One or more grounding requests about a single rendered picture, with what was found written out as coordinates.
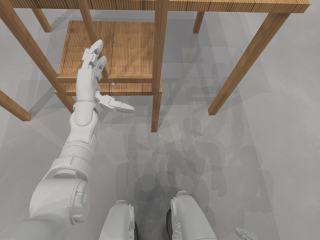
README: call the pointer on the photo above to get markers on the left robot upper arm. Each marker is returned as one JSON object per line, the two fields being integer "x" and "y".
{"x": 57, "y": 206}

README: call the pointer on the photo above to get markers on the right robot thigh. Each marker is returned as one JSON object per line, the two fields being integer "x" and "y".
{"x": 194, "y": 225}

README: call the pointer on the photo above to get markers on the right robot hand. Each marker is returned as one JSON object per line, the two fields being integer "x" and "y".
{"x": 245, "y": 235}

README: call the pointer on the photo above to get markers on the chair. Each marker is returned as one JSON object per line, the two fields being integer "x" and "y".
{"x": 134, "y": 53}

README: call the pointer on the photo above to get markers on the table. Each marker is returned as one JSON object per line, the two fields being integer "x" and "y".
{"x": 279, "y": 11}

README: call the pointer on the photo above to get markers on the left robot hand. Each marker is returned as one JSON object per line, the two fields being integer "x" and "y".
{"x": 87, "y": 81}

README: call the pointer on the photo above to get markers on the left robot forearm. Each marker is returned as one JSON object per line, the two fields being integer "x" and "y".
{"x": 79, "y": 149}

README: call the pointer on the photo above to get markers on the robot left shin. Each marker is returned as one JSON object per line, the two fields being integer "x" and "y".
{"x": 130, "y": 234}

